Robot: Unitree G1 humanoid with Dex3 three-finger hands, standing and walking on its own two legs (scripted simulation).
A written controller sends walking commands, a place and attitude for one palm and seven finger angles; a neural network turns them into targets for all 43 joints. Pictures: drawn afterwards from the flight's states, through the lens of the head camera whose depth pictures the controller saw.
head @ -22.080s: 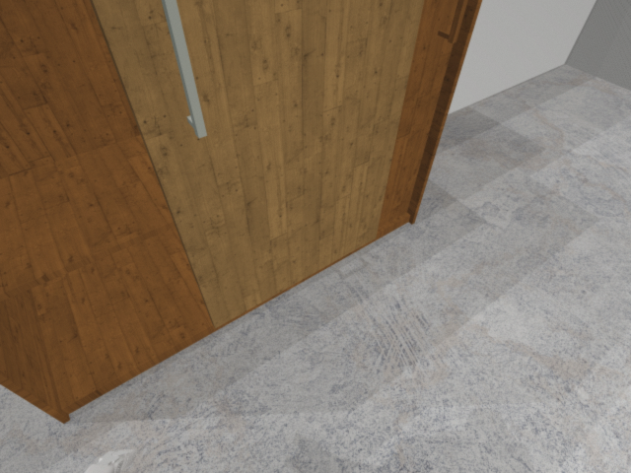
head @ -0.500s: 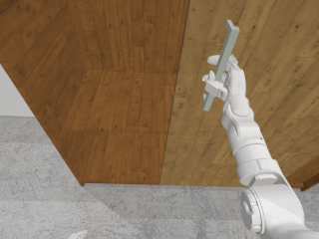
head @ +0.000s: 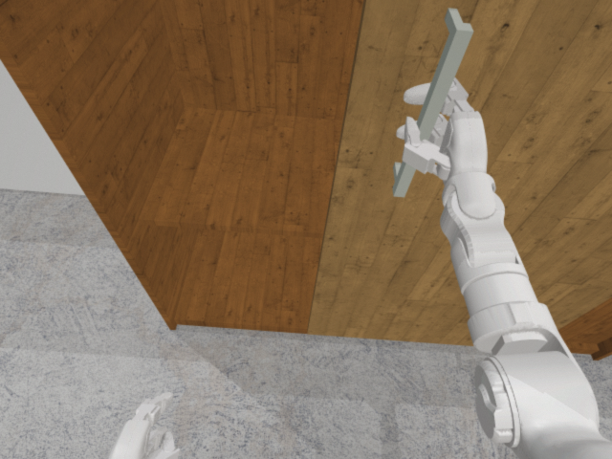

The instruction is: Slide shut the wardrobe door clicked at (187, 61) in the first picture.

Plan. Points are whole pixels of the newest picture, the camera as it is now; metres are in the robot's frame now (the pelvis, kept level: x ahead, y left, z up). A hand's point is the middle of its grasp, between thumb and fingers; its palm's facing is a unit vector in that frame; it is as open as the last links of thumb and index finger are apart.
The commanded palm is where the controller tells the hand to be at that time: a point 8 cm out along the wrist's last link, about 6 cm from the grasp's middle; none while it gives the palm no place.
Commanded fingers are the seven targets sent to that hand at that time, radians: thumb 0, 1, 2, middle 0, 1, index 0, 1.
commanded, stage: step sideways, sliding the door along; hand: right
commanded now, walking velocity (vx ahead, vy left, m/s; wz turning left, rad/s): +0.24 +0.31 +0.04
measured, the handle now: (421, 117) +0.51 -0.10 +0.17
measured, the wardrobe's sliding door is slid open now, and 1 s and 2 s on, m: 0.44 0.35 0.00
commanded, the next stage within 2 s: none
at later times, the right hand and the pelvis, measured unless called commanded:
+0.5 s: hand (395, 142) +0.46 -0.07 +0.17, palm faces +0.16 +0.99 -0.05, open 5.8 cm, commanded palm +0.44 -0.05 +0.17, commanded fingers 0.00 -0.90 -0.90 0.45 1.40 0.45 1.40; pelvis +0.01 +0.09 -0.01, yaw -4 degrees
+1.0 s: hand (323, 134) +0.47 +0.02 +0.17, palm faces +0.34 +0.94 -0.05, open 6.1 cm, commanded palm +0.44 +0.05 +0.16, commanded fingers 0.00 -0.90 -0.90 0.45 1.40 0.45 1.40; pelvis +0.08 +0.24 -0.01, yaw -7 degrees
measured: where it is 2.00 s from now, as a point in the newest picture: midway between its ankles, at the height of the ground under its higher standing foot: outside the picture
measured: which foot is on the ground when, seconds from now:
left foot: down 0.00-0.38, up 0.40-0.64, down 0.66-0.84, up 0.86-1.00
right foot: down 0.00-0.72, up 0.74-0.82, down 0.84-1.00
